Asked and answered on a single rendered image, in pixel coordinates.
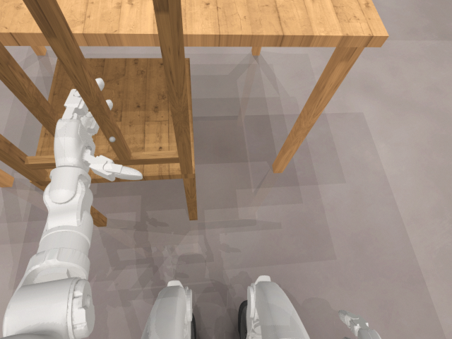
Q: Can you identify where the left robot hand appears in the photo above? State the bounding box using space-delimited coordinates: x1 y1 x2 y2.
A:
54 78 143 182

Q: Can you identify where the left robot forearm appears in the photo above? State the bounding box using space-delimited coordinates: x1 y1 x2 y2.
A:
3 166 93 337

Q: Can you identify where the robot left thigh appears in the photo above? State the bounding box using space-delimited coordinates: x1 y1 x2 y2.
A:
141 285 192 339

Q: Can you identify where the table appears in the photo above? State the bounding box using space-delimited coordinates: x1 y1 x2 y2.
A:
0 0 389 187

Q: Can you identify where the robot left upper arm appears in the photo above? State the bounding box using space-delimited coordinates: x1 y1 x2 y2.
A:
0 277 95 339

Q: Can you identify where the chair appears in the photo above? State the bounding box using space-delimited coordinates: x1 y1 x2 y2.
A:
0 0 198 227

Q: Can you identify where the robot right thigh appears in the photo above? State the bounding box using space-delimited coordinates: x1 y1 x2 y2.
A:
247 281 310 339

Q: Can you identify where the right robot hand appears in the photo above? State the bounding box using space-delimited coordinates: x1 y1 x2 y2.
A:
338 310 381 339

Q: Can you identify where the robot thigh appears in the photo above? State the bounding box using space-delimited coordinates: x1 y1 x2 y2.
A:
247 281 310 339
141 285 192 339

